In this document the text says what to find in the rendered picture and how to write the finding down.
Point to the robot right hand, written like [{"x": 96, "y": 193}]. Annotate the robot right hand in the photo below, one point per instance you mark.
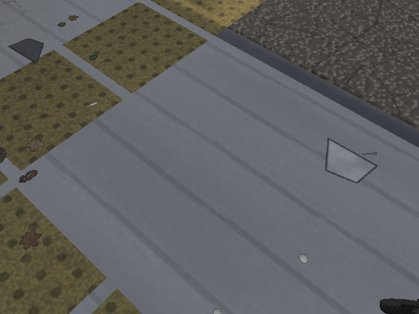
[{"x": 399, "y": 306}]

